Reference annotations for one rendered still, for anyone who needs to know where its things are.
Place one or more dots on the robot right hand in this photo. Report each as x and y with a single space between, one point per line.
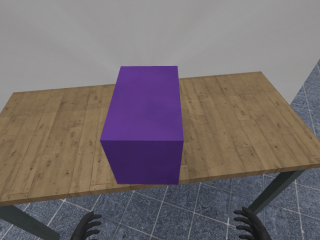
255 227

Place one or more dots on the carton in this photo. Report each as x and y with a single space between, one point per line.
142 136

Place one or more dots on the table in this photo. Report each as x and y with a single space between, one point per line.
234 125

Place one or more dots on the robot left hand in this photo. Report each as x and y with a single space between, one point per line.
81 232

